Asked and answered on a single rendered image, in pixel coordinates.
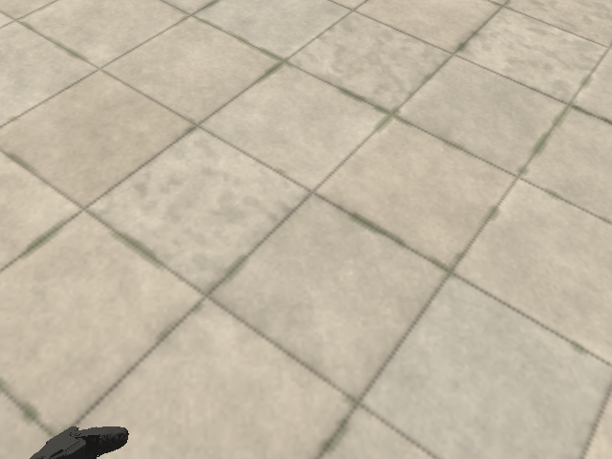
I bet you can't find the left robot hand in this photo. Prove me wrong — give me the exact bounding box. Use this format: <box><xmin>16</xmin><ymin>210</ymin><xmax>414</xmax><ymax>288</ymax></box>
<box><xmin>30</xmin><ymin>426</ymin><xmax>129</xmax><ymax>459</ymax></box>

